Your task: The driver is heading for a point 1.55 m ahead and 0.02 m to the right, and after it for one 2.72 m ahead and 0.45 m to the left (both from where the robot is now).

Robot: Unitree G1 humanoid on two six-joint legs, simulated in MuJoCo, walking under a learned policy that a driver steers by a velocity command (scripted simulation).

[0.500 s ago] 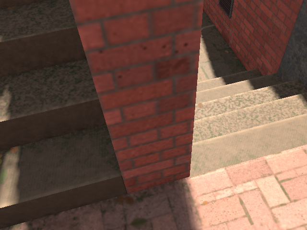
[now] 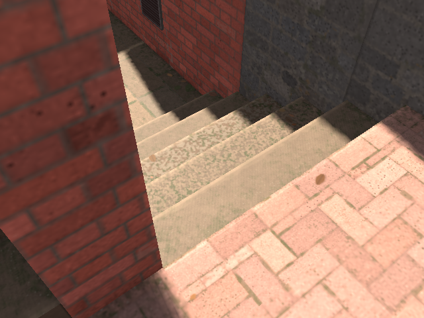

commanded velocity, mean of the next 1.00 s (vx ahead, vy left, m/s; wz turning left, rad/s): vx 0.90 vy -0.01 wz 0.16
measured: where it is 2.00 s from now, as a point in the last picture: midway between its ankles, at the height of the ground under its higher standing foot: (215, 163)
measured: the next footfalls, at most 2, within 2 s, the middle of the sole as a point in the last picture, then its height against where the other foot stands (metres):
right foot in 0.18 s outside the picture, level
left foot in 0.68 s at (272, 256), level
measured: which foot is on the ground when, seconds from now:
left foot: down 0.00-0.20, up 0.22-0.66, down 0.68-1.00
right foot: up 0.00-0.16, down 0.18-0.68, up 0.70-0.98, down 1.00-1.00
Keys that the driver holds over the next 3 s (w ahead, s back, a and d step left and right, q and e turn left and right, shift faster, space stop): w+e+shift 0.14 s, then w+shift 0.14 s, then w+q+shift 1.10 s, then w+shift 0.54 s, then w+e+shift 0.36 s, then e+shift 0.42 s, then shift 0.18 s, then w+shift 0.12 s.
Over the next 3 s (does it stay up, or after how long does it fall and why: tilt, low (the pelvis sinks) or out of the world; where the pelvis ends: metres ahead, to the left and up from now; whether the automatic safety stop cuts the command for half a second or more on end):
stays up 1.82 0.20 -0.73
